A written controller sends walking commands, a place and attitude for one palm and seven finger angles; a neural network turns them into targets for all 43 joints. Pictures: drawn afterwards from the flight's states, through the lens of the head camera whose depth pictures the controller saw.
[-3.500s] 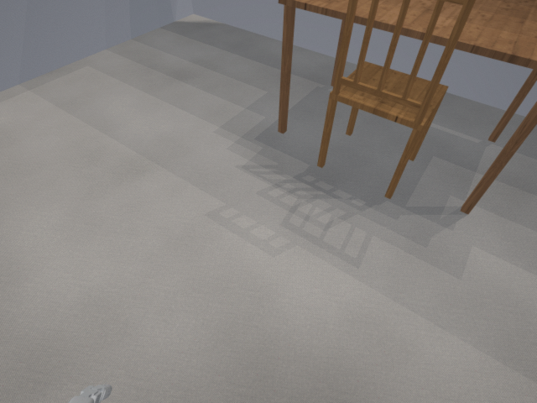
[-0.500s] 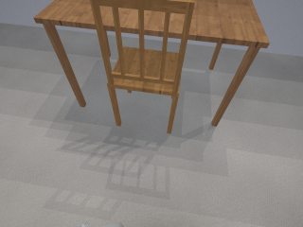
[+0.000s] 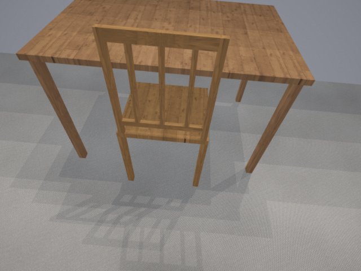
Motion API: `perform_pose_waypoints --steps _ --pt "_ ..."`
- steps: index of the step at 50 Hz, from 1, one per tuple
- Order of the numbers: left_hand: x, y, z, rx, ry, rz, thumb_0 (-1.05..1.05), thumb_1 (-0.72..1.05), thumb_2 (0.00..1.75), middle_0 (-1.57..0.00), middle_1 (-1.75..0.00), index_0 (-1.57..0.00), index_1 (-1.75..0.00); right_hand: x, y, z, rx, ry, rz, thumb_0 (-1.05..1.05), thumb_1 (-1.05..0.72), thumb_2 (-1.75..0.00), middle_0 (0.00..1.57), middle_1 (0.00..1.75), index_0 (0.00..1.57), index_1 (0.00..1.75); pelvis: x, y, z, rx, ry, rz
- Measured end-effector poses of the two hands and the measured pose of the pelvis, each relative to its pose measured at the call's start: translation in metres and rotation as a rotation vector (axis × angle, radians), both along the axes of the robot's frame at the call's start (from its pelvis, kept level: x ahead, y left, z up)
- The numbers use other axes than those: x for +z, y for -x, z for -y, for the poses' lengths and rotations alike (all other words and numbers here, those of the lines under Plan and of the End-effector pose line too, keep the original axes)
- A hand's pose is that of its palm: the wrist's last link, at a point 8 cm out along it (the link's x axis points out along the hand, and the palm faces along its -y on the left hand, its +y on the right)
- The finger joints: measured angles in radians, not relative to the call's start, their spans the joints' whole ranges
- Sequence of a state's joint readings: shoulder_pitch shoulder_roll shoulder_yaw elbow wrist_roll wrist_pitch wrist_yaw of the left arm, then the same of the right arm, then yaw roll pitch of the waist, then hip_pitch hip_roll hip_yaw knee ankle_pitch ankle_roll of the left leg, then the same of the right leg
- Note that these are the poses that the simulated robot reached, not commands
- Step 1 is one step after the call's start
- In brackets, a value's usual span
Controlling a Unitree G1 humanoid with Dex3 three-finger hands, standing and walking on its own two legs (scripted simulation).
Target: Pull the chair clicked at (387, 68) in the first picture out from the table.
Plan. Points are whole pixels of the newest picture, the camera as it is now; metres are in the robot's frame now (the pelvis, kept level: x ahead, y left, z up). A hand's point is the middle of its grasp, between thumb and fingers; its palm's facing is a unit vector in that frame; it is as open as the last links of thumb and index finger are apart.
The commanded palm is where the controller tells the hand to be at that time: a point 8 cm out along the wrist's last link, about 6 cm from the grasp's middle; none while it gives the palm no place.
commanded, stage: take the last steps up to it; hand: left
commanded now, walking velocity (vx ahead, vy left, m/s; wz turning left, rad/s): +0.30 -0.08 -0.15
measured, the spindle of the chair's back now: (162, 90) +0.72 +0.12 -0.05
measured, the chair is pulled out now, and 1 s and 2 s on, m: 0.00 0.00 0.00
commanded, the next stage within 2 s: come to a stop and stand still in 0.62 s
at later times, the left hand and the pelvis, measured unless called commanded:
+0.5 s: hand out of the picture +0.07 +0.11 -0.17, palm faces +0.05 -0.99 -0.13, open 7.4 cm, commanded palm none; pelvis +0.14 -0.04 +0.00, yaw -1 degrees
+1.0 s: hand (143, 211) +0.31 +0.13 -0.18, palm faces -0.03 -0.97 -0.23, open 7.3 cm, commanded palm none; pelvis +0.25 -0.05 -0.01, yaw -3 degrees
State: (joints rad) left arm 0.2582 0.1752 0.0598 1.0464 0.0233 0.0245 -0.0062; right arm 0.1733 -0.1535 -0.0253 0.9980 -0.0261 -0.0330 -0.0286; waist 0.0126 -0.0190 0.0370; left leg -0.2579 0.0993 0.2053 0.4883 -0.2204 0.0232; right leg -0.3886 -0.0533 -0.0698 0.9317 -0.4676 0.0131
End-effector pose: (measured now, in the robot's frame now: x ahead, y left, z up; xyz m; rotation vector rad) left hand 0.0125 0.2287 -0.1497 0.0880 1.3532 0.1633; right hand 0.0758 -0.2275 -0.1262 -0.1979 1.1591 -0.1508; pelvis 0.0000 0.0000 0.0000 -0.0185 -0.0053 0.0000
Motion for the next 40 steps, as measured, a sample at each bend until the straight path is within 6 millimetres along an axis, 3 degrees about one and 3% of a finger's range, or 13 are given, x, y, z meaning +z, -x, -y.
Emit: perform_pose_waypoints --steps 8,12,15,19,24,28,30,33,40 --pt "0.011 -0.057 0.018 -0.076 -0.057 0.066 0.0 0.92 0.89 -0.2 -0.3 -0.2 -0.3 -0.028 0.044 0.032 -0.104 -0.054 -0.164 0.0 -0.92 -0.9 0.2 0.3 0.2 0.3 -0.007 -0.029 0.026 -0.025 -0.036 -0.007" --pt "0.016 -0.065 0.034 -0.046 -0.071 0.076 0.0 0.92 0.89 -0.2 -0.3 -0.2 -0.3 -0.031 0.05 0.044 -0.111 -0.074 -0.264 0.0 -0.92 -0.9 0.2 0.3 0.2 0.3 -0.005 -0.051 0.038 -0.016 -0.025 -0.003" --pt "0.018 -0.059 0.045 -0.027 -0.061 0.023 0.0 0.91 0.89 -0.2 -0.3 -0.2 -0.3 -0.023 0.031 0.049 -0.109 -0.078 -0.265 0.01 -0.92 -0.9 0.2 0.3 0.2 0.3 0.002 -0.069 0.044 -0.024 -0.032 -0.008" --pt "0.016 -0.05 0.059 -0.022 -0.026 -0.077 0.0 0.91 0.89 -0.2 -0.3 -0.2 -0.3 -0.017 -0.01 0.051 -0.107 -0.075 -0.213 0.01 -0.92 -0.9 0.19 0.3 0.2 0.3 0.004 -0.093 0.047 -0.023 -0.026 -0.013" --pt "0.008 -0.05 0.07 0.008 0.025 -0.173 0.0 0.91 0.89 -0.2 -0.3 -0.2 -0.3 -0.017 -0.077 0.044 -0.07 -0.06 -0.155 0.01 -0.92 -0.9 0.19 0.3 0.2 0.3 -0.001 -0.128 0.042 -0.024 -0.007 -0.015" --pt "-0.008 -0.062 0.066 0.031 0.06 -0.233 0.0 0.91 0.89 -0.2 -0.3 -0.2 -0.3 -0.021 -0.136 0.032 -0.033 -0.034 -0.085 0.01 -0.92 -0.9 0.19 0.3 0.2 0.3 -0.014 -0.162 0.031 -0.027 0.007 -0.006" --pt "-0.018 -0.077 0.06 0.025 0.071 -0.25 0.0 0.91 0.89 -0.2 -0.3 -0.2 -0.3 -0.023 -0.157 0.026 -0.034 -0.018 -0.044 0.0 -0.92 -0.9 0.2 0.3 0.2 0.3 -0.02 -0.177 0.026 -0.036 0.001 0.003" --pt "-0.02 -0.116 0.05 -0.01 0.061 -0.21 0.01 0.91 0.89 -0.2 -0.3 -0.2 -0.3 -0.015 -0.171 0.021 -0.068 -0.013 -0.015 0.0 -0.93 -0.9 0.2 0.3 0.2 0.3 -0.015 -0.193 0.024 -0.055 -0.013 0.015" --pt "-0.004 -0.231 0.034 -0.049 -0.003 0.015 0.01 0.93 0.89 -0.2 -0.3 -0.2 -0.3 -0.004 -0.173 0.028 -0.082 0.004 -0.093 -0.01 -0.95 -0.9 0.2 0.3 0.2 0.3 0.0 -0.223 0.026 -0.042 -0.018 0.011"
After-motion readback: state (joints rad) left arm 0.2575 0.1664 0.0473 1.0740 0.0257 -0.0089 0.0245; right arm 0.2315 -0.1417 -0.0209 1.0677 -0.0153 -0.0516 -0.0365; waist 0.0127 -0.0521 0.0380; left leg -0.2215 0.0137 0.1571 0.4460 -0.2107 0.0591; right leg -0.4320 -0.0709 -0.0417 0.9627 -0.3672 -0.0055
